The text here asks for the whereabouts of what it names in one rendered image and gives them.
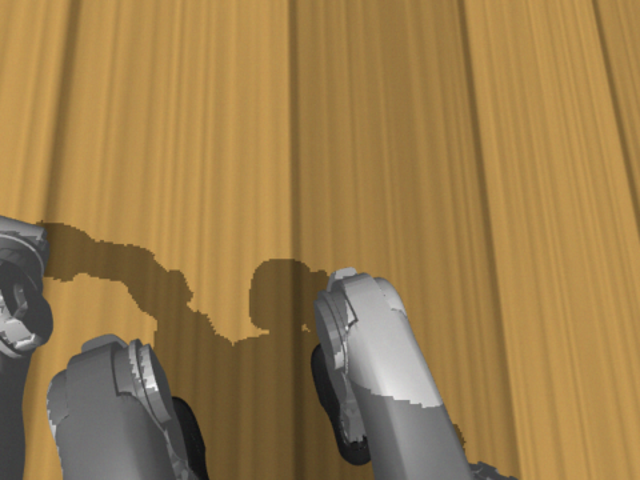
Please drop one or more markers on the right robot hand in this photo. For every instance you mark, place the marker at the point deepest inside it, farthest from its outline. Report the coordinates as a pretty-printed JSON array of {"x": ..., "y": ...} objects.
[{"x": 483, "y": 471}]

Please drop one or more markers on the right robot foot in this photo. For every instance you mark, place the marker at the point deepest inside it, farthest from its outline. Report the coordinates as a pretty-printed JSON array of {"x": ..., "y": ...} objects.
[{"x": 353, "y": 452}]

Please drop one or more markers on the left robot foot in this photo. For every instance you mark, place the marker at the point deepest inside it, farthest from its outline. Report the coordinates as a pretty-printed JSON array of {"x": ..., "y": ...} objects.
[{"x": 193, "y": 440}]

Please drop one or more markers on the left robot arm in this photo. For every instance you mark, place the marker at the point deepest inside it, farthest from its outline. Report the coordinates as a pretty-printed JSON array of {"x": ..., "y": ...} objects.
[{"x": 26, "y": 322}]

